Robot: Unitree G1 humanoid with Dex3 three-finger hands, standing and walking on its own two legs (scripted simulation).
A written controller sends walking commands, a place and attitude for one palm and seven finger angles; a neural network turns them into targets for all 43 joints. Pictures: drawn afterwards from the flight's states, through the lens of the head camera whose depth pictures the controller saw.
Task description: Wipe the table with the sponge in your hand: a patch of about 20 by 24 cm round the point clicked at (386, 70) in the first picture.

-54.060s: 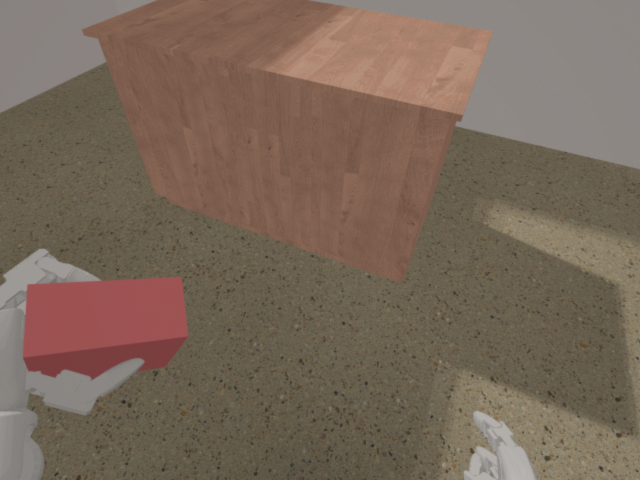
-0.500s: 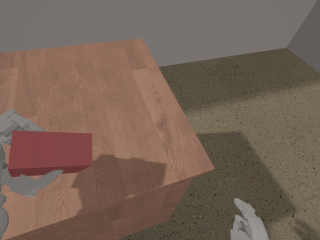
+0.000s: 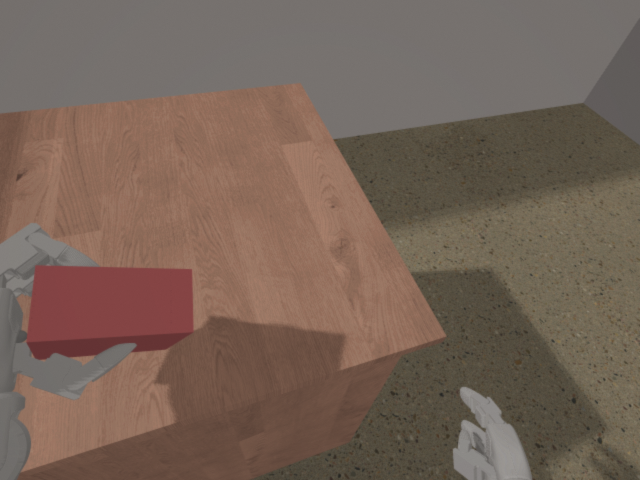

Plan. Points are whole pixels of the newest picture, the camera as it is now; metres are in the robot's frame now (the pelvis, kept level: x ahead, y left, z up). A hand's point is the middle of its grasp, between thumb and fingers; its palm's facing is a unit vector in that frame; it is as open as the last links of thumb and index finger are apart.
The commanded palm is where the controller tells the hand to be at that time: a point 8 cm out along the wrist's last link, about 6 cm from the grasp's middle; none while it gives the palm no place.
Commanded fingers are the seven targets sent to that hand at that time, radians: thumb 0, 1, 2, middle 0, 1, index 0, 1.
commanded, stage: come to a stop and stand still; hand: left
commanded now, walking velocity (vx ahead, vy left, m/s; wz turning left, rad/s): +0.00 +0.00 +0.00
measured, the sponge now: (135, 314) +0.23 +0.21 +0.13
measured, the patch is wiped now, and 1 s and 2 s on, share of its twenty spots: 0.00 0.00 0.00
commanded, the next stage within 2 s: look again from close up in 0.08 s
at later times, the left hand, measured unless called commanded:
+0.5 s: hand (90, 319) +0.21 +0.24 +0.16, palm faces +0.38 -0.85 -0.37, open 9.9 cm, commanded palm +0.15 +0.27 +0.17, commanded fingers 0.00 0.10 1.30 -1.20 -1.60 -1.20 -1.60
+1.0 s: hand (144, 309) +0.23 +0.19 +0.16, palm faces +0.34 -0.86 -0.38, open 9.9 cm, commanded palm +0.16 +0.23 +0.17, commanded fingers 0.00 0.10 1.30 -1.20 -1.60 -1.20 -1.60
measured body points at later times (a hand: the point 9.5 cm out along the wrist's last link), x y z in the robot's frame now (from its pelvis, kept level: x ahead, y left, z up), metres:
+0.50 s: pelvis +0.00 -0.01 +0.00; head +0.01 +0.01 +0.45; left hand +0.18 +0.28 +0.18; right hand +0.17 -0.24 -0.07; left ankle +0.03 +0.05 -0.74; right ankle -0.02 -0.15 -0.74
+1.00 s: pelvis +0.00 -0.05 +0.00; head +0.03 -0.03 +0.45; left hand +0.20 +0.24 +0.18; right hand +0.18 -0.27 -0.08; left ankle +0.03 +0.05 -0.74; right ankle -0.02 -0.15 -0.74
